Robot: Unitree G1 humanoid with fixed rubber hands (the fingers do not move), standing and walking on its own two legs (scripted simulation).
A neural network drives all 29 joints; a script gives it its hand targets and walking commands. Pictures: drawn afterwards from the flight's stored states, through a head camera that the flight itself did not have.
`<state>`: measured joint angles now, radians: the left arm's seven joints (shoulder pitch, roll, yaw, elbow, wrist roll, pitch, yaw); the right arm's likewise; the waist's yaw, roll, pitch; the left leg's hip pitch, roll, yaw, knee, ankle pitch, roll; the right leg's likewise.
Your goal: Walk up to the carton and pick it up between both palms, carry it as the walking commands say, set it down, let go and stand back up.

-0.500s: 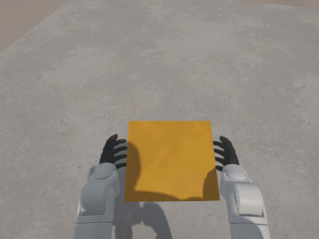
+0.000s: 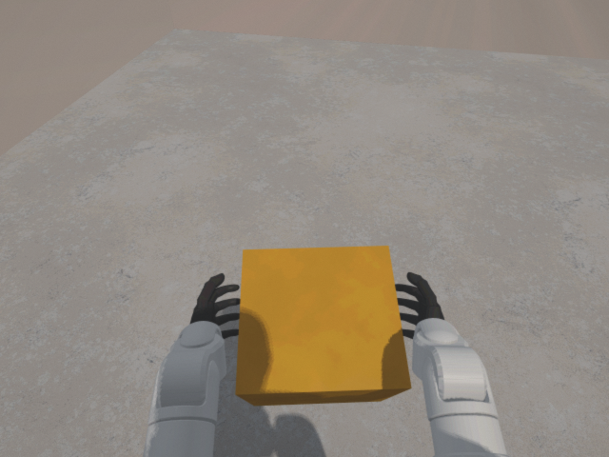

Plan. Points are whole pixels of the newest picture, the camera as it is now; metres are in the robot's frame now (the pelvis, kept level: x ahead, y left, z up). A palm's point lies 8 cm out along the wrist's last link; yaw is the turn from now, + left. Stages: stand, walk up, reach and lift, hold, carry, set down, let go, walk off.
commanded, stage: carry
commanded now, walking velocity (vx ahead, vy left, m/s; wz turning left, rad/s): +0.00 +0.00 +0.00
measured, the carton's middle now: (316, 331) +0.32 +0.00 -0.03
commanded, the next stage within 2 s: none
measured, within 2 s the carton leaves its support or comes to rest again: neither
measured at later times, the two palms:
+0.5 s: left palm (194, 370) +0.23 +0.15 +0.03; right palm (430, 368) +0.23 -0.14 +0.03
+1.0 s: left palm (185, 397) +0.20 +0.16 +0.03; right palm (434, 395) +0.20 -0.13 +0.03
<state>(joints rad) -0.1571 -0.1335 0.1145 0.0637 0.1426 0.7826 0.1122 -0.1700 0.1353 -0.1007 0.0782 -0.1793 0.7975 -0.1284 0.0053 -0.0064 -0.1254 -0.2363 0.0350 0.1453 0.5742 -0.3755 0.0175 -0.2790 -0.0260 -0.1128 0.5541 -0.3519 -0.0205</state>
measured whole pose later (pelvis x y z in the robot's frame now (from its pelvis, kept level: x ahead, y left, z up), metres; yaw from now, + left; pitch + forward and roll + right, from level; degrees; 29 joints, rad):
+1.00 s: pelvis -0.08 +0.01 +0.00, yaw +1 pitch +1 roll +0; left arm -0.19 -0.14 0.14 0.15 0.19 0.76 0.09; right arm -0.18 0.14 -0.12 0.16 -0.21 0.77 -0.10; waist 0.00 -0.01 -0.07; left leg -0.28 0.03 0.14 0.54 -0.27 0.04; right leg -0.32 -0.05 -0.14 0.53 -0.22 -0.02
